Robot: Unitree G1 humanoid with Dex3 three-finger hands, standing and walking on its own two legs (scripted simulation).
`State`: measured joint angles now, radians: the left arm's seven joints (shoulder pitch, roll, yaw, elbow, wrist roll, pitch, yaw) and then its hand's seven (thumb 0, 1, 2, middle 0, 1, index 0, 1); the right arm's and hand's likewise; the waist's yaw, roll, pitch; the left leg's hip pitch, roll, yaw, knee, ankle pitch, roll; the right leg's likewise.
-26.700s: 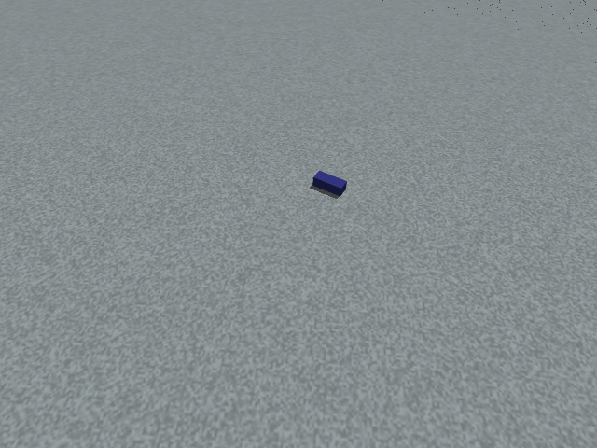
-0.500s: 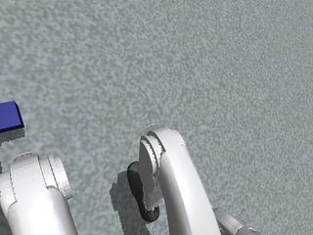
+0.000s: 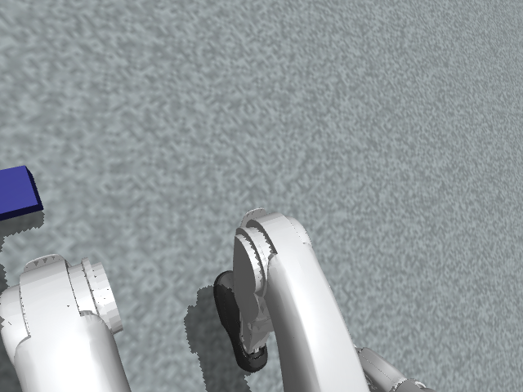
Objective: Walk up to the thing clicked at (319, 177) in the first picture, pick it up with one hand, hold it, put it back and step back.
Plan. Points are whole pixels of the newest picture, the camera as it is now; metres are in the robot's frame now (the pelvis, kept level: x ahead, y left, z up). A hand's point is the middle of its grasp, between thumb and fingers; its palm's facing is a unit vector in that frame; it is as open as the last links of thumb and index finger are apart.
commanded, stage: settle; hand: left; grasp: from above
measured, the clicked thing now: out of the picture +0.41 +0.31 -0.27
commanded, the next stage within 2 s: lift in 0.68 s
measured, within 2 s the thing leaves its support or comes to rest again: leaves its support in 0.10 s
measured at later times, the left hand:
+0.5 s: hand out of the picture +0.38 +0.32 -0.17, palm faces -0.44 -0.13 -0.89, open 9.7 cm
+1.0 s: hand out of the picture +0.38 +0.32 -0.11, palm faces -0.45 -0.13 -0.88, open 9.7 cm
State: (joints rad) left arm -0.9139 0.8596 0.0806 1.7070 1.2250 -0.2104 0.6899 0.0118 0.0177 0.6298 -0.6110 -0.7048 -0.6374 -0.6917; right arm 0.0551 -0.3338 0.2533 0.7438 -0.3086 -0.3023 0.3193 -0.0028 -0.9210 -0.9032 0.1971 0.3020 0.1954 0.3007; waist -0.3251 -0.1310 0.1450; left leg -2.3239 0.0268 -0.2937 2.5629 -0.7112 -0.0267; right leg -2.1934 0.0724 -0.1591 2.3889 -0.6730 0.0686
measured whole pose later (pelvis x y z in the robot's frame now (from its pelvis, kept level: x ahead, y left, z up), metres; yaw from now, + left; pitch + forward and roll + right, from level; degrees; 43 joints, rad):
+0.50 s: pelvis +0.00 -0.01 +0.02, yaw +5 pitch +31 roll -9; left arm -0.82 0.65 0.06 1.43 1.19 -0.14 0.47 0.01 0.01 0.62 -0.64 -0.72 -0.66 -0.66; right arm 0.11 -0.31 0.06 0.78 -0.16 -0.18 0.28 0.00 -0.92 -0.90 0.20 0.30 0.20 0.30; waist -0.21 0.00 -0.06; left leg -2.34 0.03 -0.19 2.46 -0.68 -0.02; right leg -2.24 0.04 -0.08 2.36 -0.68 0.05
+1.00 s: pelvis +0.00 -0.01 +0.05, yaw +8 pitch +33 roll -7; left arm -0.78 0.61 0.04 1.24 1.17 -0.16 0.32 0.01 -0.01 0.63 -0.67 -0.68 -0.69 -0.63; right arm 0.16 -0.28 0.01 0.76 -0.11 -0.06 0.14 0.00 -0.92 -0.90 0.20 0.30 0.20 0.30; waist -0.17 0.02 -0.09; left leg -2.27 0.02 -0.14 2.34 -0.65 -0.02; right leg -2.19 0.02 -0.05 2.27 -0.67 0.04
